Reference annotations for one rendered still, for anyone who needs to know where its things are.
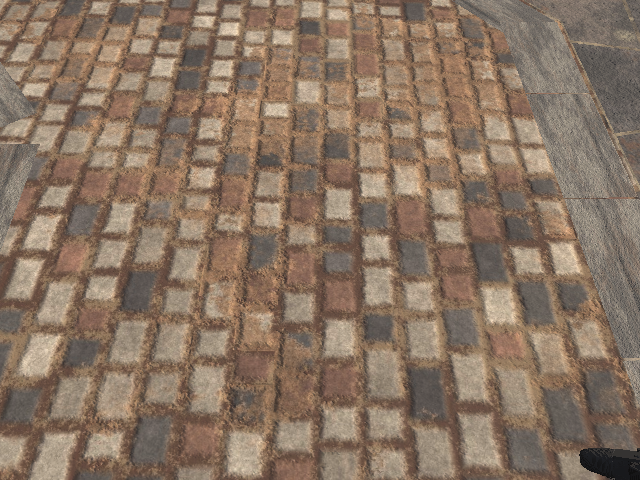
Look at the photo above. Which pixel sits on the right robot hand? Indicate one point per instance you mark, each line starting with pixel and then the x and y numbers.
pixel 615 463

